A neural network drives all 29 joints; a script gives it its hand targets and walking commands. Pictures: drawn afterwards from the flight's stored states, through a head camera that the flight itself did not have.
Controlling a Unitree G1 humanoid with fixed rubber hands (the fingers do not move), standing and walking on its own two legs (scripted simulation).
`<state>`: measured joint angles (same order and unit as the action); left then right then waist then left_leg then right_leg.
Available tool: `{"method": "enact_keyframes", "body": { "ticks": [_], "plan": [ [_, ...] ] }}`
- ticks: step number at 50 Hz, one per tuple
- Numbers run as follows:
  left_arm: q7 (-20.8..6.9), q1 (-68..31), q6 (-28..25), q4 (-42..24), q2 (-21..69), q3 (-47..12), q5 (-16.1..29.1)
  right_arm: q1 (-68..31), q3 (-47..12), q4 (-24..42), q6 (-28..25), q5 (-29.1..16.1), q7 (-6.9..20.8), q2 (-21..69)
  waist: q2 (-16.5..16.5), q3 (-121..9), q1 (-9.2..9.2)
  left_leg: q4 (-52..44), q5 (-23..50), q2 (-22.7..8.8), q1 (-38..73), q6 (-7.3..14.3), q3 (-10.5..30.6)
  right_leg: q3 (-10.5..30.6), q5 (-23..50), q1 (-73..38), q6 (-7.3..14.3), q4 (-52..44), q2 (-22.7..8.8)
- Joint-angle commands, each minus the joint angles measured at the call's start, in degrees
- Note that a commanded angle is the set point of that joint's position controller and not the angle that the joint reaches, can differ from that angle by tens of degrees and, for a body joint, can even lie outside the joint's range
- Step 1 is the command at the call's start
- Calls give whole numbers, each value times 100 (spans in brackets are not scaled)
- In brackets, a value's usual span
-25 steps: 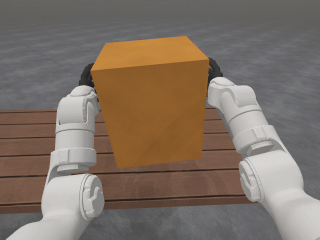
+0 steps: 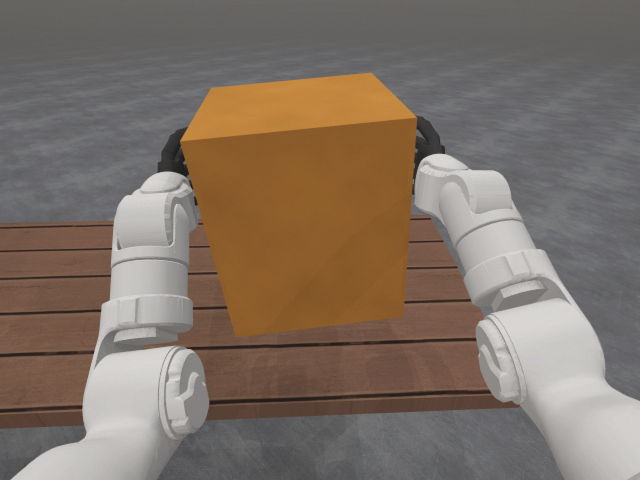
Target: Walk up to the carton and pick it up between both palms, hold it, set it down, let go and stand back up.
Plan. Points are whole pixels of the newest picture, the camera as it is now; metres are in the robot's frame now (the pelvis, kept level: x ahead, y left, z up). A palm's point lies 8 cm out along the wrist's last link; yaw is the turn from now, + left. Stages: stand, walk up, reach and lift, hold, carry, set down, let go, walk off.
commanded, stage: hold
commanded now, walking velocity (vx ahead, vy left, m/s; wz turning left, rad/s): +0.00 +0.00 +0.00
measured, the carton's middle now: (305, 200) +0.38 +0.00 +0.24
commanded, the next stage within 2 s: none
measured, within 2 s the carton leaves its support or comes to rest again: neither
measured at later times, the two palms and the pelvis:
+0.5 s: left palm (175, 187) +0.36 +0.15 +0.27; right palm (428, 172) +0.37 -0.15 +0.28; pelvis +0.00 +0.00 +0.00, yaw +0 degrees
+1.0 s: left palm (175, 187) +0.36 +0.15 +0.27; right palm (428, 173) +0.36 -0.15 +0.28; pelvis +0.00 +0.00 +0.00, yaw +0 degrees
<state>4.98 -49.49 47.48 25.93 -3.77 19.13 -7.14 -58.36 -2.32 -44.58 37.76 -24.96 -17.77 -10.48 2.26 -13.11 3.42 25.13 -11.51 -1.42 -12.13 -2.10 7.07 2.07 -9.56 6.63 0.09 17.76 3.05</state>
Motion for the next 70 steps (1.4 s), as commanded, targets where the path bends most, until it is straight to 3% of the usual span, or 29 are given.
{"method": "enact_keyframes", "body": {
  "ticks": [1,2,7,10,14,18,24,27,33,38,42,47,49,50,56,60,65,70],
  "plan": [
    [-791,-5798,-611,-1096,3747,-2515,981,-5259,-1231,2080,-201,-1131,844,4453,83,-2093,25,-185,1404,395,1139,-118,-298,-150,1036,-101,-264,-282,264],
    [-788,-5821,-620,-1090,3764,-2524,997,-5151,-1152,1920,-181,-1064,834,4444,100,-2003,84,-213,1348,398,1143,-108,-303,-133,1013,-76,-263,-288,261],
    [-762,-5791,-624,-1250,3809,-2580,1068,-5224,-1312,2196,-205,-1212,822,4490,64,-2215,46,-127,1609,402,1223,-114,-287,-121,1289,-141,-267,-250,283],
    [-787,-5926,-627,-1069,3786,-2482,961,-5239,-1163,1951,-202,-1097,858,4496,89,-1961,13,-235,1202,384,1095,-89,-318,-136,795,33,-254,-320,263],
    [-742,-5860,-650,-1217,3866,-2613,1076,-5289,-1236,2177,-232,-1146,850,4484,108,-2275,50,-153,1524,379,1233,-129,-277,-141,1151,-95,-255,-273,281],
    [-772,-5870,-645,-1020,3793,-2464,958,-5162,-1139,1842,-190,-1065,868,4471,56,-1918,32,-250,1208,388,1097,-91,-299,-148,771,43,-248,-332,277],
    [-742,-5971,-679,-1266,3826,-2593,1077,-5226,-1164,2021,-226,-1130,859,4501,77,-2270,67,-163,1383,378,1166,-115,-265,-147,1023,-82,-247,-277,284],
    [-771,-5728,-623,-998,3736,-2402,931,-5212,-1176,1956,-203,-1136,846,4414,46,-2022,17,-186,1399,399,1132,-110,-299,-151,1047,-104,-265,-288,281],
    [-763,-5919,-644,-1392,3826,-2656,1091,-5199,-1258,2184,-223,-1200,829,4498,190,-2278,88,-121,1630,410,1240,-147,-291,-128,1304,-149,-255,-245,287],
    [-782,-5837,-626,-1136,3762,-2513,986,-5156,-1213,2005,-179,-1109,841,4490,84,-1968,55,-206,1329,388,1125,-93,-293,-127,998,-26,-263,-306,264],
    [-756,-5878,-652,-1245,3828,-2597,1087,-5354,-1280,2254,-219,-1171,842,4576,10,-2265,21,-153,1479,391,1174,-110,-273,-144,1130,-92,-272,-271,291],
    [-769,-5757,-624,-1291,3840,-2602,1057,-5064,-1258,2155,-156,-1148,814,4508,48,-2139,109,-149,1584,403,1235,-125,-275,-121,1282,-130,-277,-266,300],
    [-799,-5740,-602,-1156,3740,-2495,961,-5039,-1204,1950,-140,-1122,805,4445,85,-1961,107,-175,1493,398,1203,-121,-288,-138,1209,-97,-263,-295,276],
    [-807,-5793,-598,-1101,3702,-2462,935,-5176,-1245,2007,-165,-1142,819,4475,84,-1951,10,-201,1392,409,1154,-100,-319,-117,1077,-52,-276,-302,261],
    [-738,-5895,-644,-1364,3880,-2708,1118,-5188,-1213,2181,-206,-1134,838,4497,201,-2383,121,-122,1605,387,1277,-156,-260,-145,1235,-104,-235,-247,302],
    [-765,-5782,-617,-1114,3768,-2491,960,-5153,-1197,2050,-158,-1118,837,4450,11,-2042,48,-179,1368,396,1132,-105,-287,-152,1004,-52,-264,-285,296],
    [-779,-5895,-619,-1061,3772,-2474,961,-5261,-1149,1956,-191,-1117,866,4460,146,-2044,7,-211,1296,388,1098,-110,-290,-154,937,-33,-247,-281,270],
    [-752,-5863,-654,-1081,3788,-2513,1019,-5299,-1187,2072,-198,-1141,837,4478,56,-2191,31,-165,1403,394,1160,-109,-281,-141,1086,-72,-258,-286,288]
  ]
}}
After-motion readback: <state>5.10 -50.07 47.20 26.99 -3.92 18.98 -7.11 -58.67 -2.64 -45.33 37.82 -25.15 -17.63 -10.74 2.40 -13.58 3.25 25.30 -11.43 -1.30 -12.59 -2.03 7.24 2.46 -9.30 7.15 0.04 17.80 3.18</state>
